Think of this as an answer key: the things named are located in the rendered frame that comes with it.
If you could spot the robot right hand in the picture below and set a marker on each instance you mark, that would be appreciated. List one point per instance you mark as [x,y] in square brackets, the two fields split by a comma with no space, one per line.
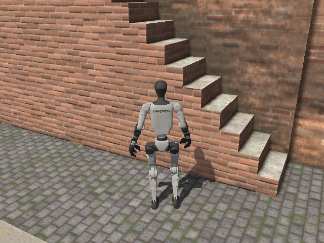
[184,140]

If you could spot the left robot upper arm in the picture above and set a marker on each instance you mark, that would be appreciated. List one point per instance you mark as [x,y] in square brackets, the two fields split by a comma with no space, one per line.
[142,116]

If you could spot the robot torso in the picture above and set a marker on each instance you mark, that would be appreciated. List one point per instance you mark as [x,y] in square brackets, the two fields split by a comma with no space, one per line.
[161,122]

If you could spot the robot left hand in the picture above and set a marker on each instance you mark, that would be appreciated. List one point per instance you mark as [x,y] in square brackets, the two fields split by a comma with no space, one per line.
[131,150]

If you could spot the right robot upper arm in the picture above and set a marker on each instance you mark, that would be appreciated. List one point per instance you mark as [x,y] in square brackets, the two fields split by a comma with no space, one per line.
[180,115]

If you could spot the left robot forearm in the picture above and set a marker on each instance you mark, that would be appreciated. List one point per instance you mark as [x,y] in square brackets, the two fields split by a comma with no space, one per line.
[135,136]

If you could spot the right robot forearm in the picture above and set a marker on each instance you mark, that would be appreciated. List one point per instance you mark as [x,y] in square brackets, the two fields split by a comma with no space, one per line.
[186,131]

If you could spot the robot right thigh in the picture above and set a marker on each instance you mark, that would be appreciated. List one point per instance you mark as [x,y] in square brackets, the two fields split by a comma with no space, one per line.
[174,153]

